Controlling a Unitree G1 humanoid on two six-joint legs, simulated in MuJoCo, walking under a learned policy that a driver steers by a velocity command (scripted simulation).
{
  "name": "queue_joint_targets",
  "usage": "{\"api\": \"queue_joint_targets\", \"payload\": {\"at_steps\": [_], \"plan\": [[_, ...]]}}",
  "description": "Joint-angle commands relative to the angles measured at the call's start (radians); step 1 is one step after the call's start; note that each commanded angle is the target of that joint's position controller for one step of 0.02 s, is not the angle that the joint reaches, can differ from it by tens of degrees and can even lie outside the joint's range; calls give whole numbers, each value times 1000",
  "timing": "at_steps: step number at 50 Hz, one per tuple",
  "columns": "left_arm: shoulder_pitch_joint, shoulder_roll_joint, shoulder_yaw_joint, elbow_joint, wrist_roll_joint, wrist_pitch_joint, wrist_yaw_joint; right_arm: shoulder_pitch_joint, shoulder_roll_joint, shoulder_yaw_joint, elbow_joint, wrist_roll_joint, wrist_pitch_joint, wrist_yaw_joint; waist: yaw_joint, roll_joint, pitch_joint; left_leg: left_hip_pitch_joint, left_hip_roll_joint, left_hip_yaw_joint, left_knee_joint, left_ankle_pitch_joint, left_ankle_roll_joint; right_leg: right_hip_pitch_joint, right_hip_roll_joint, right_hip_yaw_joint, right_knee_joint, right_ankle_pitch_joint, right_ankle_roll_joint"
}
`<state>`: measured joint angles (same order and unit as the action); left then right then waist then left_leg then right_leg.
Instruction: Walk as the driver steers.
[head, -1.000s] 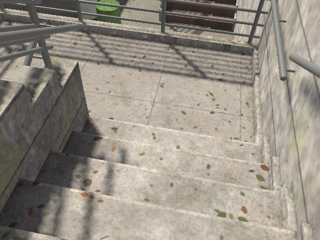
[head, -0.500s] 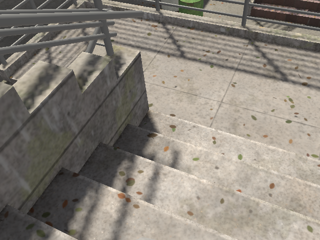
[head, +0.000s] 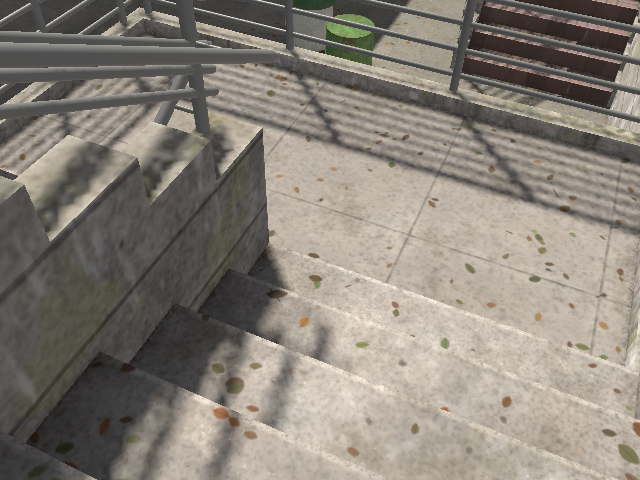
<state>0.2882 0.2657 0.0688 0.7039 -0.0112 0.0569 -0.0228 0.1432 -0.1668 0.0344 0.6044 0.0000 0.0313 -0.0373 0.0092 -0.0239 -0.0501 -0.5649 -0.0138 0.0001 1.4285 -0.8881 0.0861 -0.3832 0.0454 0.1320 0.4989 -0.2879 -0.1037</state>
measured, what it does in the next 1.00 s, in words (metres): walks ahead: right foot 0.17 m lower, then right foot 0.17 m lower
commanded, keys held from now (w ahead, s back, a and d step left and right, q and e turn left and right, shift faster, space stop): w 1.00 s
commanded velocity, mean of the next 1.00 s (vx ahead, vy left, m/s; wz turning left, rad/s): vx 0.38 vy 0.00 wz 0.01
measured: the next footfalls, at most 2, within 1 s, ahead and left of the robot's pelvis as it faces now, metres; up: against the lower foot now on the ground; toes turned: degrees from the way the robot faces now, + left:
right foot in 0.14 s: +0.04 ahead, -0.10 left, -0.17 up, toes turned +7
right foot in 0.62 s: +0.12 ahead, -0.11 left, -0.17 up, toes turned +4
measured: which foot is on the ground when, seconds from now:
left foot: down 0.00-0.58, up 0.60-1.00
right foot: up 0.00-0.12, down 0.14-0.38, up 0.40-0.60, down 0.62-1.00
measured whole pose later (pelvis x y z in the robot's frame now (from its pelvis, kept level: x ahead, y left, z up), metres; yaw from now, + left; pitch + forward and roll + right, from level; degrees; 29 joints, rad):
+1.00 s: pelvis +0.21 -0.02 -0.06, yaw -2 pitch +1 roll +0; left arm 0.54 0.12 0.03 0.87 0.00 -0.02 0.02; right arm 0.08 -0.18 -0.03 0.69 0.03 -0.05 0.03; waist 0.05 0.03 -0.05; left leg -0.72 0.06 -0.03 1.02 0.07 0.03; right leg -0.08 0.09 0.07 0.61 -0.53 -0.07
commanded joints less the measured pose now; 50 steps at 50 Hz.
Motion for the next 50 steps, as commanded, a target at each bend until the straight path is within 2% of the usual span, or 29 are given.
{"api": "queue_joint_targets", "payload": {"at_steps": [1, 4, 6, 7, 8, 9, 10, 11, 14, 16, 18, 21, 22, 24, 26, 28, 29, 30, 31, 32, 33, 34, 35, 36, 39, 42, 45, 49, 50], "plan": [[92, -50, -6, -6, 13, 4, -24, -54, -56, -31, -5, 14, 9, 8, 39, 136, 13, -99, 145, -264, -388, 521, 154, 126, -12, -88, -19, 252, 10], [237, -145, -19, 37, 21, 38, -10, -102, 30, 2, 7, 14, 2, 38, 124, 71, 19, -290, 76, -157, -351, -54, 56, 458, 16, -240, -130, 225, 41], [338, -139, -24, 43, 47, 17, -6, -139, 68, 14, 11, 33, -10, 48, 155, 68, 0, -260, 38, -103, -125, 13, 21, 510, -74, -183, -159, 197, 16], [393, -100, -30, 60, 73, -5, -9, -137, 90, 8, -7, 48, -22, 50, 129, 6, -26, -324, 5, -56, 206, 70, -14, 537, -167, -36, -87, 347, -34], [309, -17, -28, 42, 66, -23, -15, -47, 78, 8, -37, 47, -39, 46, -5, -102, -47, -301, 22, 7, 338, -13, -37, 431, -251, 193, -134, 269, -137], [244, 117, 21, 30, 17, -33, -24, 26, 7, -1, -37, 43, -57, 43, -31, -182, -11, -236, 45, 44, 300, 73, -64, 263, -337, 376, -271, -20, -257], [206, 85, 14, 11, -10, -38, -25, -17, -45, -17, -39, 33, -79, 32, -13, -107, 78, -224, 44, 22, 255, 75, -56, 170, -316, 369, -307, -52, -274], [156, 88, 15, 35, -20, -34, -13, -9, -25, -15, -43, 38, -84, 24, -46, -121, 120, -172, 41, 43, 180, 128, -43, 76, -300, 396, -352, -244, -254], [111, -62, -31, 9, -10, -30, 1, 21, -19, -25, -12, 14, -71, 8, -71, -21, 133, 95, 16, 69, -108, 112, 56, -88, -125, 97, -281, -65, -89], [203, -96, -37, 22, 14, -56, 1, 36, -68, -44, -18, 10, -68, 15, -55, 124, 5, 125, 110, -241, -299, 126, 168, 3, -12, -71, 39, 433, -23], [205, -59, -10, 45, 12, -76, 2, 175, -121, -60, -5, 18, -59, 13, -100, 76, -45, 180, 190, -469, -452, 154, 237, -47, -13, -12, 182, 620, -44], [23, -126, -15, -22, -25, -65, 14, 186, -101, -65, 43, 34, -80, 19, -111, 208, 150, 218, 303, -577, -520, 292, 257, -399, 17, 72, 191, -281, -20], [7, -118, -13, -24, -42, -66, 1, 180, -105, -69, 66, 32, -77, 19, -98, 186, 157, 193, 280, -512, -492, 259, 217, -369, -16, 56, 126, -270, -8], [100, -96, 0, 20, -11, -57, -17, 133, -112, -84, 109, 31, -49, 7, -39, 161, 45, -17, 219, -274, -405, 227, 129, 0, -14, -93, 71, 172, 5], [255, -121, 10, 56, -24, -28, -7, 20, -138, -82, 113, 22, -34, 18, 100, 135, -4, -220, 184, -118, -367, 304, 86, 320, 66, -234, 147, 298, 10], [368, -118, 26, 72, -10, -6, 16, -17, -121, -73, 111, 53, -42, 27, 192, 81, -24, -195, 146, -25, -160, 628, 41, 499, 54, -277, -32, 258, -25], [445, -117, 30, 82, 4, -7, 22, -56, -113, -72, 110, 60, -51, 22, 259, 38, -21, -227, 96, -18, 102, 696, 20, 591, -10, -201, -122, 252, -64], [521, -124, 11, 121, 38, -24, 17, -92, -26, -58, 102, 63, -58, 18, 286, -111, 18, -398, -16, -22, 584, 260, -7, 629, -143, -3, -126, 221, -115], [456, -109, -28, 80, 68, -37, 13, -121, 43, -40, 56, 55, -75, 7, 213, -140, 91, -543, -49, -115, 860, 175, -11, 530, -193, 97, 4, 419, -97], [366, -80, -35, 33, 59, -46, 2, 70, 16, -45, 53, 56, -96, 10, 60, -101, 55, -569, -51, -156, 860, 246, -22, 459, -224, 174, 42, 594, -177], [336, 131, 30, 68, 21, -53, 9, 152, 1, -32, 4, 72, -109, 11, -22, -206, 5, -631, 37, -127, 646, 360, -56, 407, -418, 563, -199, -108, -346], [233, 18, 0, 58, 4, -67, 26, 24, -99, -61, 6, 92, -105, -5, -8, -49, 141, -762, 114, -181, 545, 519, -72, 358, -422, 564, -240, -377, -284], [164, -52, -28, 63, 21, -72, 30, -4, -104, -65, 20, 71, -93, -14, -32, 11, 160, -702, 118, -150, 544, 598, -70, 239, -356, 518, -225, -395, -217], [124, -38, -35, 49, 31, -94, 24, 32, -129, -79, 35, 50, -85, -19, -81, 83, 171, -627, 132, -119, 361, 730, -78, 139, -280, 437, -211, -376, -165], [215, -67, -41, 109, 25, -119, 61, -30, -39, -63, 32, -4, -76, -4, -40, -18, 159, -389, 157, -85, -187, 1017, -119, 38, -175, 212, -182, 27, -119], [283, -39, -25, 136, 6, -99, 73, -143, -3, -54, -16, 20, -80, 12, 9, -121, 117, -265, 110, -65, -399, 1031, -127, 138, -196, 209, -165, 294, -102], [275, 17, -3, 122, 23, -88, 63, -129, -81, -84, 22, 27, -95, 44, 8, -29, 103, -272, 75, -48, -391, 1054, -78, 237, -223, 201, -81, 373, -104], [263, -19, -14, 126, 14, -76, 33, -147, -57, -77, 17, 26, -98, 88, 11, -64, 116, -235, 68, 7, -399, 885, -34, 292, -213, 174, 7, 435, -121], [355, -25, -6, 164, -13, -76, 50, -187, -76, -83, 22, 39, -116, 91, 81, -95, 147, -486, 127, -115, -456, 954, -38, 534, -226, 229, 99, 221, -115]]}}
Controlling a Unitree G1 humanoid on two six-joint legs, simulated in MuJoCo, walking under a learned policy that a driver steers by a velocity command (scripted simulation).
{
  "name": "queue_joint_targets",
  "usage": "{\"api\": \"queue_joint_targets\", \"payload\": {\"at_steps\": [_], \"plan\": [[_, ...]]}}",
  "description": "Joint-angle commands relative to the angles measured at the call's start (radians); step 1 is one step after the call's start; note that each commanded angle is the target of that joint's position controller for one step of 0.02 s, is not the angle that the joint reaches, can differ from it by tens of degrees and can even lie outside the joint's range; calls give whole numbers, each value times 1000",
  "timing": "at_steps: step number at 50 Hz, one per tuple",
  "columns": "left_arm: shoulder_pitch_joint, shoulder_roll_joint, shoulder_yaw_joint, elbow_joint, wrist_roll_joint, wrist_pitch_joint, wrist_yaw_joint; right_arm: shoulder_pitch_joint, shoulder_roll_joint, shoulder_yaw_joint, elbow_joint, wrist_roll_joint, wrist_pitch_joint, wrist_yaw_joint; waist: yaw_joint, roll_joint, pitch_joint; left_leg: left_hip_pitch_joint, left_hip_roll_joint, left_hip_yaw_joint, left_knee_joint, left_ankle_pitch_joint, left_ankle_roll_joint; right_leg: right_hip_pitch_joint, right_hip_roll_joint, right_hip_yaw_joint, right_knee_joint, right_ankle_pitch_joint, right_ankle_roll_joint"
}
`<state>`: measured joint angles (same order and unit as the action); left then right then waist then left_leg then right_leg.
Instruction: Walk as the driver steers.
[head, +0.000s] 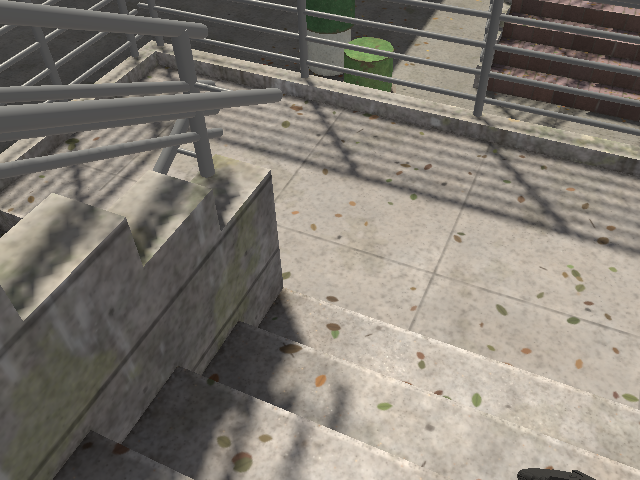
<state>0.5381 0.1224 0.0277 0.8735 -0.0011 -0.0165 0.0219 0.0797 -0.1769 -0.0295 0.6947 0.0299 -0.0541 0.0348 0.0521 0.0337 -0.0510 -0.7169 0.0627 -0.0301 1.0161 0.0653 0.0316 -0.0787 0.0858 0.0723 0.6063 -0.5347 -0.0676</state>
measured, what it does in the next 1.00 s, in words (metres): goes down, turning right: left foot 0.17 m lower, then right foot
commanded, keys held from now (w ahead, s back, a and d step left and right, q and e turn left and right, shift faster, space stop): w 0.12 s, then w+e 0.10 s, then e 0.78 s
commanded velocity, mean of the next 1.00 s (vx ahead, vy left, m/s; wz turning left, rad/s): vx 0.22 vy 0.00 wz -0.39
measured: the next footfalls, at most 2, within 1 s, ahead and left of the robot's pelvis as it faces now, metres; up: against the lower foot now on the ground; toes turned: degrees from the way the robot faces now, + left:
left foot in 0.26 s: +0.40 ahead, +0.23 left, -0.17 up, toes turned +0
right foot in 0.86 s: +0.36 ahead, +0.00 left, -0.17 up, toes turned -21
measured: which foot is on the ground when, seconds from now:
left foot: up 0.00-0.24, down 0.26-0.88, up 0.90-1.00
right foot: down 0.00-0.24, up 0.26-0.84, down 0.86-1.00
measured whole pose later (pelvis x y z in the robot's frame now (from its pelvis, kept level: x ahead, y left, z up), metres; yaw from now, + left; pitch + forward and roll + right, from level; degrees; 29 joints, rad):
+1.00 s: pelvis +0.35 +0.11 -0.18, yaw -24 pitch +2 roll +0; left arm 0.19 0.24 0.04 0.61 -0.02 0.07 -0.03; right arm 0.12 -0.31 -0.06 0.69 0.02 0.06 -0.05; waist -0.01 0.06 0.02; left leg -0.64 0.03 -0.02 1.38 -0.53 -0.02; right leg -0.46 0.06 0.02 0.81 -0.38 -0.05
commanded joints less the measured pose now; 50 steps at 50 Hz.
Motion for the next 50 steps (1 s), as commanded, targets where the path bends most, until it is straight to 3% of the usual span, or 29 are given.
{"api": "queue_joint_targets", "payload": {"at_steps": [1, 4, 5, 6, 8, 9, 11, 12, 13, 14, 15, 16, 17, 18, 20, 22, 25, 26, 27, 34, 38, 42, 43, 44, 45, 46, 47, 49, 50], "plan": [[174, 101, 30, 11, -21, -11, 14, -199, -74, -19, -95, 7, -44, 26, 73, -137, 173, -523, 53, -105, -78, -50, 3, 394, -297, 344, 33, 430, -149], [324, 143, 52, 35, -19, -11, 36, -398, -71, -14, -155, 23, -75, 42, 180, -124, 235, -879, 80, -132, -82, -233, -2, 610, -351, 455, 77, 401, -176], [337, 118, 44, 48, -26, -5, 38, -426, -49, -5, -166, 17, -82, 56, 183, -102, 244, -880, 85, -125, -94, -223, -1, 572, -354, 469, 75, 408, -179], [247, 105, 34, 20, -31, -1, 57, -371, -68, -2, -155, 11, -90, 64, 130, -65, 262, -721, 113, -117, -210, 35, -11, 397, -321, 386, 98, 360, -140], [48, 116, 28, -38, -15, -2, 63, -307, -26, 21, -129, -26, -107, 91, 96, 15, 207, 214, 3, 3, -476, 588, -5, -342, -160, 188, 11, 128, -73], [12, 184, 46, -35, -13, -16, 54, -172, -57, -2, -94, -12, -91, 80, 30, -51, 173, 470, -38, -12, -356, 584, -30, -478, -157, 187, 5, 111, -64], [-165, 260, 70, -55, -6, -25, 28, 296, -219, -79, 16, 20, -34, 16, -225, -169, 17, 780, 1, -65, -337, 429, -54, -384, -112, 183, 294, 321, -13], [-225, 274, 71, -43, -33, -24, 9, 494, -265, -97, 77, -16, -22, 4, -340, -167, -21, 891, 31, -11, -443, 401, -42, -345, -83, 133, 609, 502, 54], [-211, 221, 68, -10, -48, -34, 9, 677, -308, -104, 157, -66, -27, -3, -415, 71, -11, 1013, 76, 11, -550, 540, -3, -428, 60, 87, 1122, 79, 135], [-85, 94, 52, 9, -20, -41, 12, 672, -286, -63, 196, -103, -55, 4, -299, 271, -47, 1100, 165, -56, -339, 881, -23, -608, 111, 180, 1431, -461, 144], [293, 32, 48, 29, -55, -44, 7, 509, -250, -40, 169, -109, -67, 30, -30, 487, -172, 1081, 307, -290, -303, 1208, 68, -641, 80, 319, 1430, -335, 130], [340, 47, 42, 48, -69, -23, 17, 397, -221, -33, 130, -110, -52, 51, 0, 394, -177, 955, 358, -359, -419, 1090, 115, -635, 43, 218, 1432, -256, 159], [255, 59, 34, 10, -79, 6, 31, 301, -199, -36, 120, -72, -45, 64, 15, 182, -141, 793, 395, -425, -570, 523, 186, -673, 2, 112, 1326, -103, 155], [183, 69, 37, 10, -66, 27, 48, 166, -175, -25, 81, -69, -45, 63, 45, 22, -105, 564, 389, -418, -657, 207, 183, -588, -57, 104, 1216, 114, 109], [3, 141, 47, -70, -32, 61, 62, 108, -225, -24, 85, -90, -59, 13, 41, 40, -6, 280, 387, -335, -699, 178, 204, -549, -121, 127, 1050, 285, 71], [-74, 155, 57, -115, -7, 70, 63, 159, -171, -3, 125, -75, -65, -29, 36, 76, -2, 318, 290, -165, -627, 347, 203, -569, -143, 153, 801, 345, 102], [-234, 100, 32, -231, 9, 69, 41, 223, -175, 6, 152, -59, -36, -79, 17, 58, -104, 488, 301, -92, -553, 626, 205, -603, -147, 130, 623, 446, 127], [-199, 142, 42, -217, 9, 67, 27, 213, -246, -7, 134, -68, -36, -81, 26, 55, -144, 490, 313, -83, -537, 656, 224, -569, -117, 95, 734, 526, 129], [-210, 162, 49, -227, 9, 73, 22, 196, -257, -10, 118, -65, -29, -78, 22, 30, -135, 496, 319, -60, -539, 603, 228, -594, -106, 89, 771, 515, 128], [-379, 148, 43, -341, -4, 123, 15, 248, -203, -10, 61, -32, 61, -87, -72, 65, 56, 567, 259, 38, -463, 175, 185, -830, -92, 57, 814, 390, 148], [-474, 146, 27, -401, -24, 109, -11, 200, -271, -38, -1, -59, 84, -90, -92, 115, 39, 484, 290, 99, -435, 163, 190, -669, -108, -97, 629, 286, 159], [-442, 134, 24, -409, -63, 102, -28, 136, -272, -59, -22, -12, 97, -95, -82, 187, -4, 451, 328, 121, -393, 162, 125, -405, -75, -154, 233, 90, 61], [-367, 154, 39, -385, -60, 96, -35, 132, -279, -65, -13, 0, 102, -94, -44, 144, -49, 440, 308, 158, -288, 132, 100, -268, -41, -184, 88, 182, 24], [-288, 253, 79, -357, -57, 86, -35, 174, -238, -59, -16, -4, 100, -94, -32, -16, -94, 308, 234, 224, 5, 76, 34, -57, -53, -42, -31, 497, -36], [-268, 423, 119, -355, -50, 78, -35, 168, -154, -25, -90, -56, 95, -81, -94, -401, -130, -112, 63, 190, 395, -734, -66, 162, -316, 451, 35, 1131, -216], [-202, 386, 102, -350, 5, 61, -64, 12, -252, -46, -116, -7, 69, -63, 47, -305, -239, -195, -51, -14, 504, -781, -73, 137, -433, 646, -161, 1039, -377], [-269, 371, 89, -340, 33, 49, -78, -120, -285, -60, -155, 39, 66, -63, 13, -163, -101, -200, -56, -48, 484, -690, -49, -11, -410, 580, -204, 825, -340], [-419, 293, 68, -355, -27, 64, -51, -45, -210, -47, -107, -15, 96, -92, -76, -129, -27, -189, -48, -80, 421, -571, -53, -108, -333, 409, -96, 769, -231], [-475, 260, 54, -370, -30, 79, -34, 10, -199, -45, -86, -35, 110, -93, -113, -141, -41, -119, -53, -69, 395, -510, -59, -171, -291, 336, -60, 762, -199]]}}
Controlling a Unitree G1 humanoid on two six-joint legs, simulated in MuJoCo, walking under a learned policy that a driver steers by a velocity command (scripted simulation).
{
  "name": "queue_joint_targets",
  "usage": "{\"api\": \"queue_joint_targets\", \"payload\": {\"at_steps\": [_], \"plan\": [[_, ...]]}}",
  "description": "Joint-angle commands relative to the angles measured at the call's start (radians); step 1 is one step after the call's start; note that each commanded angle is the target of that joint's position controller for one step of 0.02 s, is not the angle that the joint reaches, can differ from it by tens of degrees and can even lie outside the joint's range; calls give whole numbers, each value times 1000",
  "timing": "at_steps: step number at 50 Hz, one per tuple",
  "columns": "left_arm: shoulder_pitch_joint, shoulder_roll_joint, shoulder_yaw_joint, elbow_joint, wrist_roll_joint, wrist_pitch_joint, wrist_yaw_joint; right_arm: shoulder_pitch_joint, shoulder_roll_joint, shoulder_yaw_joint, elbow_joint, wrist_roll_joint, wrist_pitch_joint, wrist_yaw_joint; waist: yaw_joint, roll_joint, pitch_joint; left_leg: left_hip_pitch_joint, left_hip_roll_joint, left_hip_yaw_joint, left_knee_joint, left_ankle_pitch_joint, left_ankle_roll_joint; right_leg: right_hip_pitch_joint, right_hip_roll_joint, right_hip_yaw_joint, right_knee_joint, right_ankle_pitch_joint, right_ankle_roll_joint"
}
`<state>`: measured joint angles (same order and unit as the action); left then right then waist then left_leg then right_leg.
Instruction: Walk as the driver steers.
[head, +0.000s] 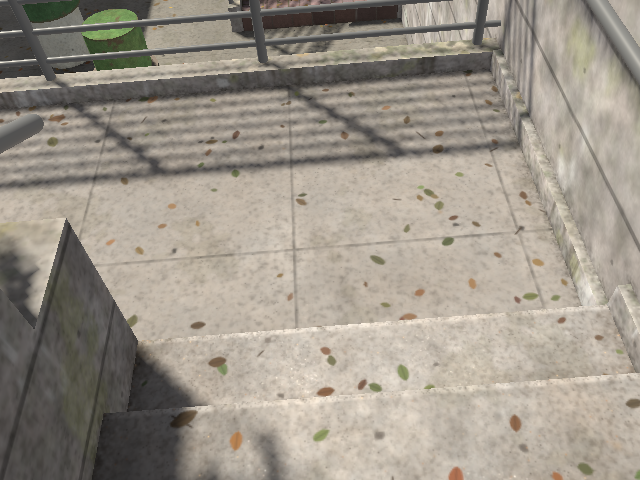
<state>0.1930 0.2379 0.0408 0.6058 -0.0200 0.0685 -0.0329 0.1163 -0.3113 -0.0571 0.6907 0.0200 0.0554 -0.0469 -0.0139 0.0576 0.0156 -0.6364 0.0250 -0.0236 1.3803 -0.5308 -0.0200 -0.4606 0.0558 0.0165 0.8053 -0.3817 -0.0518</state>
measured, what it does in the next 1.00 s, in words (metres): steps on the spot: left foot, then right foot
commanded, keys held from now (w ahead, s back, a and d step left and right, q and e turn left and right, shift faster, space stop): e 0.20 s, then no key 0.80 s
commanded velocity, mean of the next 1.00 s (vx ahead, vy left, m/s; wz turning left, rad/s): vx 0.01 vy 0.00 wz -0.25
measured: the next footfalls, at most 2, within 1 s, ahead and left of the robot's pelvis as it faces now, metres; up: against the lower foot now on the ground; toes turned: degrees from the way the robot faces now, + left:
left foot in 0.34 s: +0.04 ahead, +0.13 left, +0.00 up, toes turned -15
right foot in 0.62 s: -0.02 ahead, -0.10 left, +0.00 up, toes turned -5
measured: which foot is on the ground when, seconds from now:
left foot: up 0.00-0.32, down 0.34-1.00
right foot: down 0.00-0.36, up 0.38-0.60, down 0.62-1.00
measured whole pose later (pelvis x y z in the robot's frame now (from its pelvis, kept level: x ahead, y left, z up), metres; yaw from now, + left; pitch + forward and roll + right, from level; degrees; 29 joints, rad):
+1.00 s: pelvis -0.01 +0.04 +0.04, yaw -13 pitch +0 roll +1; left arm 0.24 0.17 0.02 0.85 -0.01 0.05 0.02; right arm 0.28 -0.19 -0.02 0.69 -0.01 0.05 0.00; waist -0.02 0.00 -0.01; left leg -0.18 -0.05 -0.01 0.42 -0.24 0.03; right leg -0.18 0.00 0.15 0.46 -0.27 0.03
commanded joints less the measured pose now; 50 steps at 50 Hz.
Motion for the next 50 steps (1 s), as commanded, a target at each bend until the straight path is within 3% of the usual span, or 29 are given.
{"api": "queue_joint_targets", "payload": {"at_steps": [1, 5, 7, 8, 9, 10, 11, 12, 13, 14, 15, 16, 17, 18, 19, 20, 21, 22, 23, 24, 25, 27, 29, 31, 32, 33, 35, 40, 50], "plan": [[-150, 128, 32, -112, -5, 5, 32, -6, -52, -14, -75, -35, 7, -4, -59, -158, -121, -149, -33, -47, 14, 145, -14, 169, -222, 358, -251, 593, -195], [-81, 138, 29, -91, 6, 22, 67, -52, 22, 20, -110, -46, 4, 24, -11, -156, -176, -93, -53, -24, -177, 214, -24, 204, -184, 352, -220, 572, -176], [-159, 181, 22, -144, 40, 11, 67, -5, -50, -3, -89, -51, -13, 41, -24, -147, -248, 30, -81, -21, 83, 356, -33, 103, -232, 427, -182, 687, -239], [-146, 169, 21, -130, 15, 16, 63, -21, -22, 3, -118, -45, -7, 37, -36, -151, -204, -35, -78, -17, -47, 256, -33, 135, -193, 411, -207, 626, -222], [-107, 150, 22, -105, -8, 23, 69, -70, 22, 21, -155, -38, -6, 34, -4, -204, -161, -100, -66, -54, -213, 170, -30, 219, -183, 453, -246, 522, -192], [-72, 151, 25, -92, -9, 31, 75, -103, 37, 30, -163, -34, -9, 32, 20, -216, -166, -87, -70, -56, -294, 105, -28, 270, -179, 470, -239, 490, -181], [-114, 165, 23, -112, 12, 31, 75, -59, 0, 18, -142, -34, -12, 41, -4, -212, -217, 15, -77, -23, -210, 166, -27, 228, -184, 476, -223, 547, -187], [-168, 177, 23, -123, 13, 30, 70, -20, -15, 12, -140, -37, -15, 54, -33, -226, -234, 73, -67, -12, -230, 143, -19, 209, -180, 476, -227, 561, -191], [-132, 166, 27, -97, -3, 34, 64, -37, 5, 21, -164, -23, -16, 63, -1, -255, -185, 50, -55, -38, -407, 21, 0, 250, -185, 474, -263, 523, -185], [-109, 161, 27, -81, -6, 35, 64, -44, 8, 21, -163, -13, -19, 67, 17, -255, -178, 114, -57, -25, -493, -7, 8, 257, -173, 477, -274, 504, -176], [-123, 153, 25, -74, -5, 33, 72, -16, 13, 20, -159, -1, -19, 75, -1, -243, -176, 193, -53, -17, -586, 13, 17, 230, -166, 479, -277, 467, -160], [-160, 135, 20, -78, -4, 26, 71, 38, 18, 16, -142, -6, -22, 86, -31, -226, -175, 326, -44, -17, -697, 130, 34, 153, -139, 465, -264, 402, -133], [-161, 98, 12, -71, -15, 17, 72, 107, 26, 14, -117, -29, -25, 93, -45, -176, -162, 458, -34, -43, -850, 304, 70, 86, -83, 401, -221, 297, -84], [-99, 56, 11, -64, -21, 10, 76, 142, -14, 10, -102, -62, -29, 92, 10, 16, -158, 541, 87, -224, -883, 616, 137, -1, 40, 303, -16, 77, -9], [-99, 89, 22, -83, -25, -3, 68, 115, -92, -3, -115, -95, -37, 88, 36, 240, -117, 333, 284, -558, -1046, 650, 351, -35, 127, 287, 167, -262, 52], [-118, 145, 43, -68, -38, -13, 73, 36, -30, 15, -140, -83, -44, 88, 60, 160, -21, 264, 299, -549, -1092, 540, 376, -54, 74, 296, 279, -274, 74], [-114, 142, 42, -55, -28, -13, 74, -8, 16, 27, -138, -49, -45, 81, 74, 121, 13, 301, 274, -485, -1051, 505, 349, -114, 45, 281, 333, -247, 87], [-103, 111, 37, -20, -15, -4, 80, 1, 34, 32, -129, -32, -38, 73, 72, 56, 3, 343, 222, -413, -1022, 496, 313, -127, 32, 259, 351, -202, 99], [-99, 103, 37, -11, -7, 7, 79, 4, 27, 28, -126, -24, -37, 69, 64, 27, -11, 373, 203, -367, -991, 548, 288, -135, 20, 253, 380, -132, 108], [-63, 58, 22, 18, -5, 16, 65, 5, 39, 31, -121, -27, -29, 66, 75, -11, -36, 360, 163, -290, -990, 544, 261, -68, 5, 238, 312, -106, 115], [-50, 11, 4, 30, -8, 21, 51, 12, 38, 26, -109, -24, -20, 64, 73, 7, -43, 362, 113, -213, -984, 529, 231, -15, -5, 189, 194, -86, 111], [-104, -23, -15, 31, -11, 18, 28, 99, 47, 22, -88, -13, -5, 55, -10, 70, -37, 426, 73, -183, -1026, 299, 206, 55, -39, 107, -121, -104, 94], [-81, -13, -11, 52, -7, 10, 21, 126, 30, 21, -65, -22, -6, 59, 5, 89, -56, 374, 90, -232, -1051, 178, 206, 212, -40, 74, -239, 9, 82], [-49, 36, 0, 70, 14, 4, 19, 122, 31, 25, -75, -20, -23, 61, 7, 58, -31, 376, 83, -235, -1052, 173, 170, 242, -66, 117, -354, 116, 46], [-44, 68, 4, 75, 28, -2, 21, 123, 28, 24, -80, -19, -34, 63, -8, 18, -29, 377, 62, -211, -1030, 240, 146, 242, -88, 151, -333, 218, 29], [-38, 87, 11, 93, 26, -10, 24, 129, 29, 25, -93, -26, -37, 62, -29, -67, -23, 408, 37, -152, -1023, 283, 123, 179, -89, 166, -327, 219, 9], [-19, 31, -3, 116, 17, -21, 24, 126, 32, 23, -92, -31, -31, 59, -19, -103, -44, 486, 12, -103, -981, 343, 96, 166, -94, 169, -365, 228, 11], [33, 25, -4, 161, 11, -25, 30, 148, 59, 26, -85, -28, -16, 61, -15, -95, -41, 522, -1, -74, -983, 430, 96, 179, -98, 174, -400, 245, 18], [57, 26, -2, 211, 10, -27, 63, 178, 47, 20, -60, -30, -23, 44, -3, -77, -15, 517, -2, -63, -1027, 438, 70, 202, -105, 171, -432, 284, 19]]}}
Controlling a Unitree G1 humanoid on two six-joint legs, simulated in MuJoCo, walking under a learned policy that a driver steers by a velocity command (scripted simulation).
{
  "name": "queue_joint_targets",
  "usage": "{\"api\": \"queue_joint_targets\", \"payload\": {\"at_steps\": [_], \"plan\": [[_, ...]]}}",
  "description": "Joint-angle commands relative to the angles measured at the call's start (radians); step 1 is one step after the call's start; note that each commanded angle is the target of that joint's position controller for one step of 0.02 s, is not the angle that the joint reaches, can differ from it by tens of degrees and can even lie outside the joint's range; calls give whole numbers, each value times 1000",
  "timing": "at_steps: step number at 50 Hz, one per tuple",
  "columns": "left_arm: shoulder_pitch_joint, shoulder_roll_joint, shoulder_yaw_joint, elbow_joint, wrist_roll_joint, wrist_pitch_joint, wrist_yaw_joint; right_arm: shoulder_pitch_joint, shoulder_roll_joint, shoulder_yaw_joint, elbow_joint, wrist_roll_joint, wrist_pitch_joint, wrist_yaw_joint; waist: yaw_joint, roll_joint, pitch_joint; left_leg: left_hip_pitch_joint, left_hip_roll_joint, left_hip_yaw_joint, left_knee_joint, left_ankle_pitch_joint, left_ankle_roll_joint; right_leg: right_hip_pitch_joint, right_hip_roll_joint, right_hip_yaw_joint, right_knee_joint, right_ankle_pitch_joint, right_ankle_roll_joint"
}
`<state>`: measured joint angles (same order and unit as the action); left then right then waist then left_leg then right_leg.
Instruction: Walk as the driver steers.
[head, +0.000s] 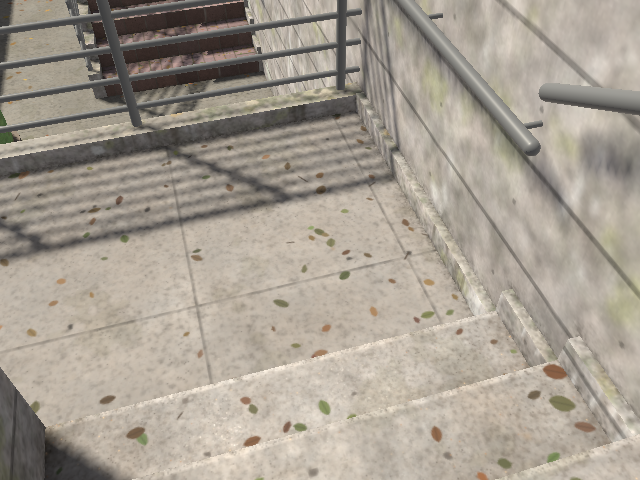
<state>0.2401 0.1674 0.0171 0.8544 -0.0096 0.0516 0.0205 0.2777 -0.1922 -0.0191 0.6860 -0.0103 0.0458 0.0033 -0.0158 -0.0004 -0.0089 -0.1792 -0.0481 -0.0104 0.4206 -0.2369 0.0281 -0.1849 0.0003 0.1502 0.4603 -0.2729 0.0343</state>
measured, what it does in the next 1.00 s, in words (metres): goes down: left foot 0.17 m lower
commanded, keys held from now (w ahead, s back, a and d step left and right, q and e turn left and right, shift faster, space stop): no key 0.24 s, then w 0.76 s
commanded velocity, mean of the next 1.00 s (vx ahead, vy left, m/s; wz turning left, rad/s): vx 0.27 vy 0.00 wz -0.01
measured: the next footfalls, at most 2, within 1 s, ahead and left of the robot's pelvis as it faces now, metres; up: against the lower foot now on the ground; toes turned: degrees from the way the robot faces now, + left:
left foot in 0.92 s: +0.32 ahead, +0.15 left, -0.17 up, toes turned +1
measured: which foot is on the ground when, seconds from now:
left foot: down 0.00-0.50, up 0.52-0.90, down 0.92-1.00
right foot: down 0.00-0.92, up 0.94-1.00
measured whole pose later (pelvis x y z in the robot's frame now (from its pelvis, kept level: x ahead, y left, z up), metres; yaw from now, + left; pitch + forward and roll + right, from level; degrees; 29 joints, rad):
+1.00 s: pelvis +0.27 +0.06 -0.19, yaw -1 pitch +2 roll -2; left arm 0.44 0.23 0.05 1.01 -0.05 -0.08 0.05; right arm 0.27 -0.21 -0.04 0.81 -0.01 -0.05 0.04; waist 0.00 0.01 -0.03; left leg -0.38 0.00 0.01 0.67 -0.38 0.04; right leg -0.54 0.07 0.21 1.99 -0.72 -0.02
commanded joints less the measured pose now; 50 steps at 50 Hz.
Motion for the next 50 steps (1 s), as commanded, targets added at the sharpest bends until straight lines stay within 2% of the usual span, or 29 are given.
{"api": "queue_joint_targets", "payload": {"at_steps": [1, 12, 15, 19, 21, 23, 25, 26, 27, 28, 29, 30, 31, 33, 34, 35, 36, 37, 38, 39, 41, 43, 44, 45, 46, 47, 48, 49, 50], "plan": [[14, 93, 22, -34, -4, -12, 9, 19, -79, -21, -53, 3, -10, -9, 2, -19, 11, 60, 72, -80, -71, 147, 20, -70, -50, 35, -89, 179, -67], [37, 94, 32, 29, -6, -14, 26, 64, -84, -25, 3, 4, -10, -27, 0, -20, 17, 86, 73, -74, -97, 165, 10, -54, -48, 21, -113, 206, -61], [56, 92, 38, 42, -8, -15, 32, 71, -102, -33, 25, 13, -9, -38, 3, 11, 33, 53, 60, -84, -129, -176, 24, -79, 1, -37, -86, -66, -64], [38, 89, 42, 32, -15, -56, 31, 104, -141, -51, 34, 38, -32, -48, -8, 95, 113, -4, 161, -247, -190, -487, 126, -212, 25, -105, 57, -206, -104], [33, 85, 43, 33, -21, -81, 18, 116, -157, -56, 41, 45, -42, -46, -5, 92, 127, -12, 219, -324, -191, -496, 174, -229, 8, -126, 89, -185, -127], [74, 65, 40, 47, -17, -105, 5, 83, -152, -49, 26, 49, -46, -45, 25, 67, 140, -72, 212, -310, -147, -402, 177, -166, -2, -128, 49, -163, -145], [216, 96, 55, 99, -20, -117, 2, 34, -114, -38, 6, 45, -64, -41, 66, -14, 110, -193, 90, -152, 60, -260, 113, -23, -29, -38, 8, -166, -179], [314, 162, 77, 146, -24, -115, 8, 32, -72, -31, 0, 42, -85, -37, 68, -146, 91, -315, -8, -13, 288, -198, 58, 71, -95, 95, -18, -137, -218], [390, 221, 93, 158, -21, -114, 7, 33, -68, -31, -13, 48, -105, -34, 83, -233, 92, -509, -36, 28, 452, -235, 26, 182, -229, 336, -87, -71, -310], [424, 217, 90, 162, -8, -125, 1, -31, -87, -36, -40, 59, -126, -32, 113, -207, 126, -708, -5, -44, 601, -460, 22, 246, -342, 501, -132, 10, -383], [404, 201, 83, 155, -3, -138, -3, -66, -85, -36, -58, 64, -143, -28, 102, -122, 152, -825, 50, -117, 678, -424, 31, 274, -381, 525, -111, 77, -389], [359, 178, 77, 136, -4, -138, -11, -48, -107, -45, -42, 54, -140, -23, 84, -63, 115, -824, 99, -134, 668, -294, 42, 276, -343, 422, -73, 72, -346], [338, 170, 76, 134, -14, -133, -8, -41, -114, -48, -31, 33, -134, -18, 81, -72, 80, -814, 118, -102, 648, -193, 42, 278, -311, 343, -42, 127, -305], [328, 132, 62, 142, 1, -120, -1, -7, -95, -46, -10, 9, -125, 7, 65, -116, 18, -712, 126, -60, 712, -17, 47, 164, -269, 247, 33, 248, -266], [341, 111, 47, 141, 5, -117, 3, -31, -82, -48, -10, 9, -120, 16, 63, -94, 30, -681, 119, -65, 656, 140, 42, 92, -217, 181, 40, 210, -258], [369, 110, 44, 154, -5, -125, 26, -125, -79, -46, -38, 18, -127, 28, 92, -116, 54, -784, 154, -123, 590, 252, 52, 155, -239, 210, 84, 89, -217], [386, 111, 35, 157, -2, -129, 39, -177, -89, -46, -54, 10, -131, 34, 107, -103, 74, -827, 151, -122, 512, 330, 52, 161, -228, 203, 112, 95, -205], [314, 102, 22, 122, 4, -133, 64, -216, -88, -39, -83, -15, -137, 55, 84, -55, 113, -629, 131, -92, 260, 577, 43, -61, -147, 90, 117, -11, -173], [275, 125, 23, 116, -7, -129, 73, -223, -30, -24, -76, -23, -138, 65, 86, -69, 91, -340, 56, -15, 130, 728, 26, -249, -58, -7, 117, -72, -147], [295, 168, 29, 126, -8, -127, 78, -248, -29, -24, -81, -9, -136, 72, 105, -71, 79, -187, 16, 13, 155, 782, -3, -342, -55, -7, 112, -93, -155], [248, 183, 34, 116, -16, -120, 82, -215, -64, -36, -102, 32, -108, 59, 65, -134, 85, -113, 41, -40, 201, 685, -31, -378, -63, -4, 195, -97, -160], [185, 183, 37, 93, -9, -113, 68, 44, -127, -61, -1, 31, -75, 28, -53, -146, 20, 61, 40, 7, 291, 606, -49, -357, -68, 11, 406, 64, -130], [156, 198, 45, 98, -19, -112, 50, 227, -171, -82, 68, 34, -62, 17, -151, -105, -57, 190, 51, 32, 247, 595, -37, -296, -58, -19, 646, 223, -93], [105, 207, 54, 115, -32, -110, 46, 382, -162, -86, 117, 15, -65, 13, -250, -46, -32, 196, 130, 15, -49, 623, 8, -213, -34, -37, 953, 297, -41], [136, 151, 53, 146, -24, -121, 44, 506, -167, -82, 189, -7, -76, 7, -316, 224, 9, 346, 194, -25, -136, 731, 87, -388, 109, -53, 1477, -216, -17], [295, -6, 27, 148, -13, -143, 22, 473, -157, -41, 217, -29, -97, 18, -148, 483, -15, 533, 275, -83, 324, 1250, 78, -790, 158, 85, 1769, -652, -55], [414, 4, 17, 107, -47, -167, 7, 453, -138, -32, 219, -30, -90, 28, -57, 555, -147, 546, 354, -236, 334, 1361, 135, -867, 141, 131, 1782, -554, -86], [384, 42, 26, 97, -58, -163, 14, 406, -113, -31, 221, -9, -85, 44, -35, 342, -140, 422, 396, -305, 220, 1066, 182, -898, 115, 64, 1719, -424, -81], [355, 56, 30, 77, -43, -151, 33, 301, -152, -39, 216, 19, -82, 55, 35, 144, -110, 265, 432, -384, 120, 707, 238, -894, 69, -19, 1693, -318, -77]]}}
